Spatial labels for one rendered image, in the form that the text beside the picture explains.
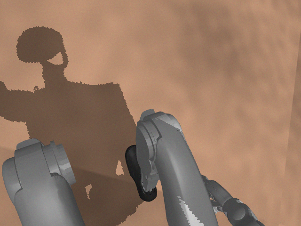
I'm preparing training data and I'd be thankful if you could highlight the right robot arm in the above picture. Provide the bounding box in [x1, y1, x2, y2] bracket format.
[222, 198, 265, 226]

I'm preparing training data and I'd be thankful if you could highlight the right robot hand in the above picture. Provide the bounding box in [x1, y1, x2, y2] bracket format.
[201, 175, 233, 214]

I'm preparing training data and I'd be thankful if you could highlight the right robot foot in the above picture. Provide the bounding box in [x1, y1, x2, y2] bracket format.
[125, 145, 157, 202]

